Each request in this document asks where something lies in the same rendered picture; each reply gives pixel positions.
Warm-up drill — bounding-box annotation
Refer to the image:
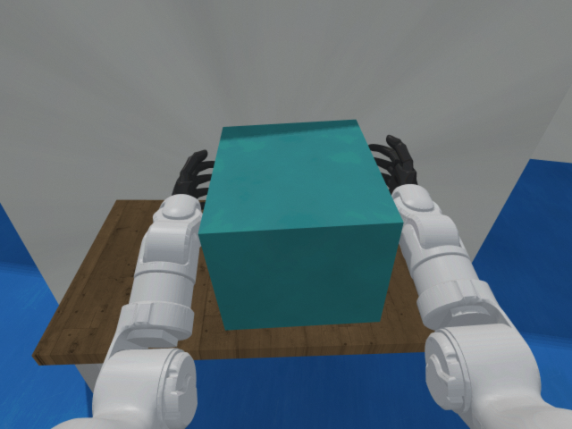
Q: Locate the left robot forearm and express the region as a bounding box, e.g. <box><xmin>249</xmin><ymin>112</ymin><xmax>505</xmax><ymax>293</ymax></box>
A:
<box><xmin>92</xmin><ymin>194</ymin><xmax>202</xmax><ymax>415</ymax></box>

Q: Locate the right robot hand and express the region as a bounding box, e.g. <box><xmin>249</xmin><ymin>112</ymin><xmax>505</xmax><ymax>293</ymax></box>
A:
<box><xmin>368</xmin><ymin>135</ymin><xmax>418</xmax><ymax>194</ymax></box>

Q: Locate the left robot hand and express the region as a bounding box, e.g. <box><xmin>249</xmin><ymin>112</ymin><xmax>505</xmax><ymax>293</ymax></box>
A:
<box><xmin>172</xmin><ymin>150</ymin><xmax>215</xmax><ymax>210</ymax></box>

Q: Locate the robot right upper arm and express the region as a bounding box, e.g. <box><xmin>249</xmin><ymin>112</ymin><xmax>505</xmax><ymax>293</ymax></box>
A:
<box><xmin>425</xmin><ymin>324</ymin><xmax>572</xmax><ymax>429</ymax></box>

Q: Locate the right robot forearm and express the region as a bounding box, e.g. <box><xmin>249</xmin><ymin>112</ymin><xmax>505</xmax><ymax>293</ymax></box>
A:
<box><xmin>391</xmin><ymin>184</ymin><xmax>542</xmax><ymax>393</ymax></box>

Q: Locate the robot left upper arm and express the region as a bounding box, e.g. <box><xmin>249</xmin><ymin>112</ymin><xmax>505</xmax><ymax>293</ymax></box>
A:
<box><xmin>51</xmin><ymin>348</ymin><xmax>198</xmax><ymax>429</ymax></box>

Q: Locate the carton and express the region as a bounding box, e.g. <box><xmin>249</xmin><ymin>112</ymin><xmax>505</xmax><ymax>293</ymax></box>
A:
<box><xmin>198</xmin><ymin>120</ymin><xmax>403</xmax><ymax>331</ymax></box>

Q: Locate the table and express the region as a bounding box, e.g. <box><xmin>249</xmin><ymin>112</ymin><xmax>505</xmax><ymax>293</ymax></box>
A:
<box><xmin>31</xmin><ymin>200</ymin><xmax>434</xmax><ymax>393</ymax></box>

